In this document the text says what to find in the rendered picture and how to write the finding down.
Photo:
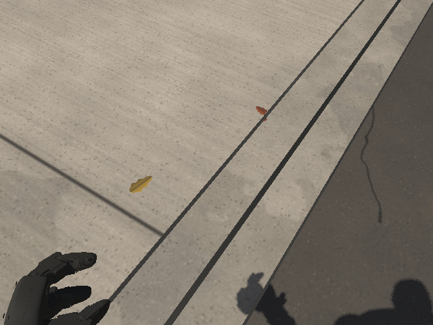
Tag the left robot hand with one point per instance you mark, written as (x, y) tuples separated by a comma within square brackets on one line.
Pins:
[(35, 303)]

